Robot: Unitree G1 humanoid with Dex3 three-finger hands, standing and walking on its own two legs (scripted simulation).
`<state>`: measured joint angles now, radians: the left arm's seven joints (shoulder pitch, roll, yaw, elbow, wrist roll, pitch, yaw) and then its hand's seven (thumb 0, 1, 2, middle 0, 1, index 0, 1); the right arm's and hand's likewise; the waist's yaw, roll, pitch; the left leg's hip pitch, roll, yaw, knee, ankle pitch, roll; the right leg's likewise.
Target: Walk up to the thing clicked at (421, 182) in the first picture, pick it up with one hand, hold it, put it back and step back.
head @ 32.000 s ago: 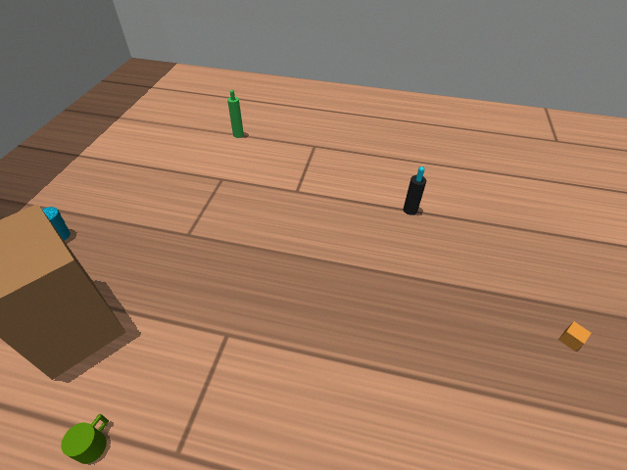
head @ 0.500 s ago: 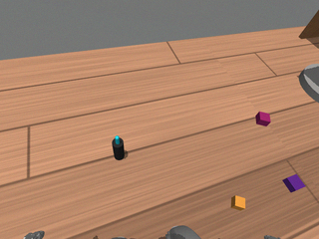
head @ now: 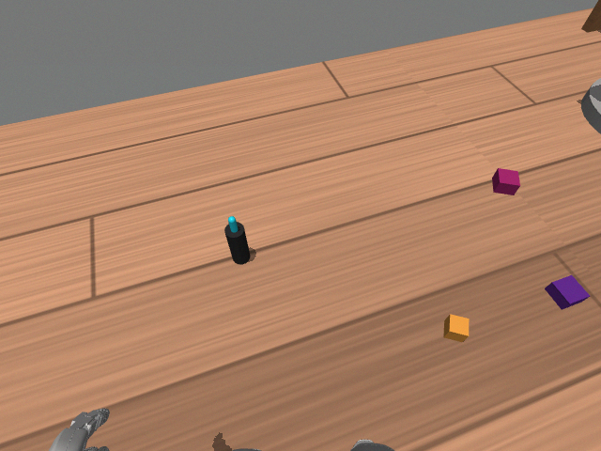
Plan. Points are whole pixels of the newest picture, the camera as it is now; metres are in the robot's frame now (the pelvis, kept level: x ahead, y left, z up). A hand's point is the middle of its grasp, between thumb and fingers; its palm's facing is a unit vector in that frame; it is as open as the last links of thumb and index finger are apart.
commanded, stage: step back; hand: left
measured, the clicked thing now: (236, 238) +0.83 +0.24 -0.63
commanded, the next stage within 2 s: stand in 1.32 s
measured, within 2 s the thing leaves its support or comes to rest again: neither
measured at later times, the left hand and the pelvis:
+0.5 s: hand out of the picture -0.09 +0.21 -0.15, palm faces -0.03 -0.92 -0.38, open 7.4 cm; pelvis -0.14 -0.06 +0.00, yaw -3 degrees
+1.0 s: hand out of the picture -0.06 +0.22 -0.14, palm faces +0.05 -0.91 -0.41, open 7.4 cm; pelvis -0.14 -0.06 +0.00, yaw +2 degrees
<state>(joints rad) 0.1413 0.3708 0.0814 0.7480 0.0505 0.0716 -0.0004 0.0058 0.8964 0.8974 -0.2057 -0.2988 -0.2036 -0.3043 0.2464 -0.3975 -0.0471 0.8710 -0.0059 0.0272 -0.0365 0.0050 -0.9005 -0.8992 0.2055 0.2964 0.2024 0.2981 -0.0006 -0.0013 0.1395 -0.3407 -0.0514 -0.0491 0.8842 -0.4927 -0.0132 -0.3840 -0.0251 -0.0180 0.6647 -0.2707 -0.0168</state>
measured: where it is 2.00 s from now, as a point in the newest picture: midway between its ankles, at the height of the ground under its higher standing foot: outside the picture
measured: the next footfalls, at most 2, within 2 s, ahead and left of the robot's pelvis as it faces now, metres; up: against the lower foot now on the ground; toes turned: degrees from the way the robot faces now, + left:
left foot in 0.04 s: +0.00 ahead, +0.11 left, +0.00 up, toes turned +0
right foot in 0.38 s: -0.13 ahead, -0.19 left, +0.00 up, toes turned +1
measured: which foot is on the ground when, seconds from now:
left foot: up 0.00-0.02, down 0.04-0.42, up 0.44-0.66, down 0.68-0.98, up 1.00-1.00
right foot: down 0.00-0.06, up 0.08-0.36, down 0.38-0.74, up 0.76-0.94, down 0.96-1.00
